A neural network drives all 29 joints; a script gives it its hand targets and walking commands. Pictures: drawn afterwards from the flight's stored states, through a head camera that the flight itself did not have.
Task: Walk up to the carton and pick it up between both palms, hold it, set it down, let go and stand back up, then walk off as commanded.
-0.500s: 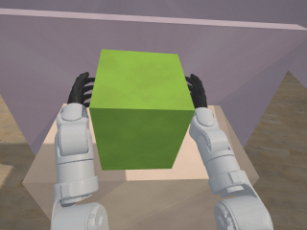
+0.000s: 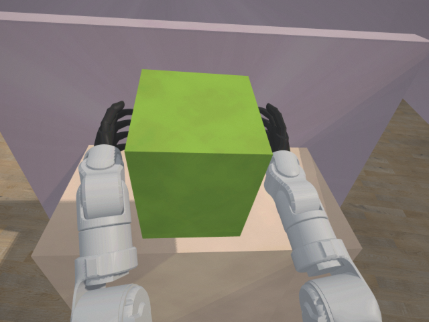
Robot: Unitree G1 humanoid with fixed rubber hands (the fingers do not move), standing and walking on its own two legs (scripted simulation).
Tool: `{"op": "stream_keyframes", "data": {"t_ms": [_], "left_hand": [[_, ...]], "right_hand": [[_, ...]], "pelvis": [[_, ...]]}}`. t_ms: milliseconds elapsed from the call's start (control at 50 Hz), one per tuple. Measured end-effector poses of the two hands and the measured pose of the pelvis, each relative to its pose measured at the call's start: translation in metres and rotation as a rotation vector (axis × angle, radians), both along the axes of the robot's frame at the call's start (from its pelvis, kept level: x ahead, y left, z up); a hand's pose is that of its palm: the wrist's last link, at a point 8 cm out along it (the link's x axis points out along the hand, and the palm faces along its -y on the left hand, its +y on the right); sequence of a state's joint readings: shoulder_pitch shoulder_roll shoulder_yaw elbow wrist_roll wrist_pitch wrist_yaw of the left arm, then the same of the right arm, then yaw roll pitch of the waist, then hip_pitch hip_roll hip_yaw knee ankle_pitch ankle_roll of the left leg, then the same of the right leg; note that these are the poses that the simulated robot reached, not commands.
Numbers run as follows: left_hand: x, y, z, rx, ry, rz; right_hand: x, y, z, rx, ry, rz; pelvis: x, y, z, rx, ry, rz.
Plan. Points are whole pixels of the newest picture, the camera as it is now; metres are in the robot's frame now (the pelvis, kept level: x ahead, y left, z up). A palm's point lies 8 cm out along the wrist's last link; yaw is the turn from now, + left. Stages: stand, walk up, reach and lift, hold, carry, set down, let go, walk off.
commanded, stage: hold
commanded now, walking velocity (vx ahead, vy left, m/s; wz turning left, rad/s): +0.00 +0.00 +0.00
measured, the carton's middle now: (194, 158) +0.39 +0.00 +0.15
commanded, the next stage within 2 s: none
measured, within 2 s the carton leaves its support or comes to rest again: neither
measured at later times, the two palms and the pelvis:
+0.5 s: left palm (108, 147) +0.36 +0.15 +0.21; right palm (276, 148) +0.35 -0.14 +0.20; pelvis +0.00 +0.00 +0.00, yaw +0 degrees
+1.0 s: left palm (108, 148) +0.36 +0.15 +0.21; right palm (276, 148) +0.35 -0.14 +0.20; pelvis +0.00 +0.00 +0.00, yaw +0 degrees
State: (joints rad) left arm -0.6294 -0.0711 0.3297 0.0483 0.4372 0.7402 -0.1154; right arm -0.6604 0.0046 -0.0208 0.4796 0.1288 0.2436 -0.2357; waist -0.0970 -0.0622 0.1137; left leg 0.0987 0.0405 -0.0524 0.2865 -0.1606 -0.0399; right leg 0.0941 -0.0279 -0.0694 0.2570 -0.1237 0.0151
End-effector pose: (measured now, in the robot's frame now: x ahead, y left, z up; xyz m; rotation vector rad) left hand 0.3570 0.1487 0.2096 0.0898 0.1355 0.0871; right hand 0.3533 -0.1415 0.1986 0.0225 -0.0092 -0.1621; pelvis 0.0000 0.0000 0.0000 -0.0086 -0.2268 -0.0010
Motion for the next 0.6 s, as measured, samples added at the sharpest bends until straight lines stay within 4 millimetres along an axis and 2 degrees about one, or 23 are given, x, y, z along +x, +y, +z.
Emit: {"op": "stream_keyframes", "data": {"t_ms": [600], "left_hand": [[-0.0002, -0.0001, -0.0004, 0.000, 0.001, 0.000]], "right_hand": [[-0.0003, -0.0001, -0.0002, 0.000, -0.002, 0.000]], "pelvis": [[-0.0001, 0.0001, 0.0000, 0.000, 0.000, 0.000]]}}
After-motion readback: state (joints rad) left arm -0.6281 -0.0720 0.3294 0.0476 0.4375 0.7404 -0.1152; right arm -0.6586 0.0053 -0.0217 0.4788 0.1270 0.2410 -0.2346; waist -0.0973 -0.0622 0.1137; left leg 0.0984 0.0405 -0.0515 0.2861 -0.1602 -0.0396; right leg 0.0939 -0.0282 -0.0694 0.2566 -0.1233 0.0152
